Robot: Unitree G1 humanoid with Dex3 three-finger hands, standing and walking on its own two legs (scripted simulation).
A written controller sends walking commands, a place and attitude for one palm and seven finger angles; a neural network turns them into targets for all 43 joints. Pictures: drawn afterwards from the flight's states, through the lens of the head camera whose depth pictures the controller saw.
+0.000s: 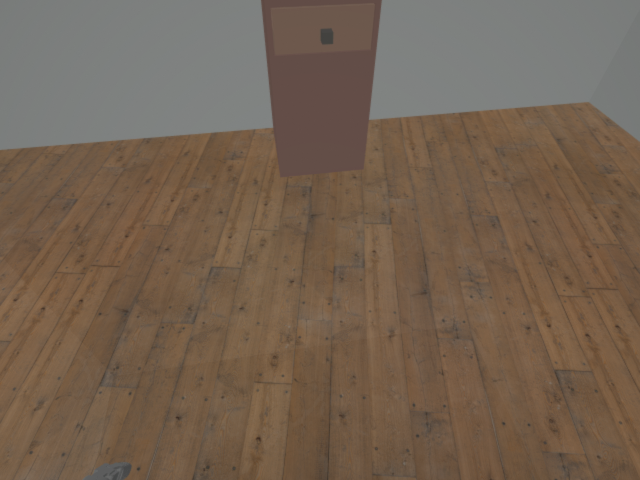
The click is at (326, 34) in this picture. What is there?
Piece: drawer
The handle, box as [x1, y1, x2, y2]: [321, 28, 332, 44]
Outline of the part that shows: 330,28 321,29 322,44 332,43 332,31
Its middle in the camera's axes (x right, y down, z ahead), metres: +0.02 -0.78 +1.47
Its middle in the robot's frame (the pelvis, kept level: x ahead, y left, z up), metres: +1.62 +0.07 -0.08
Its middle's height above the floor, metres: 0.69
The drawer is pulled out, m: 0.00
